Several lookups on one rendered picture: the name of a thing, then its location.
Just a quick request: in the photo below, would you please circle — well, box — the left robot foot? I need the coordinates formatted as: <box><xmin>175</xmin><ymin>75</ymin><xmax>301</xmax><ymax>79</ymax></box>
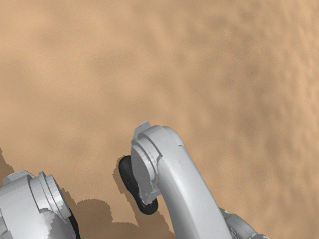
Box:
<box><xmin>69</xmin><ymin>208</ymin><xmax>81</xmax><ymax>239</ymax></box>

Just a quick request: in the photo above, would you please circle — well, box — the right robot foot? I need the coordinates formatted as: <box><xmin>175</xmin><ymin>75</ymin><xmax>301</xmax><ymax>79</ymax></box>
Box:
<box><xmin>118</xmin><ymin>155</ymin><xmax>158</xmax><ymax>215</ymax></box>

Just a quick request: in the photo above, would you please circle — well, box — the right robot hand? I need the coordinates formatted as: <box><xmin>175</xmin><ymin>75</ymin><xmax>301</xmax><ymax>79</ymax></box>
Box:
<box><xmin>219</xmin><ymin>207</ymin><xmax>258</xmax><ymax>239</ymax></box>

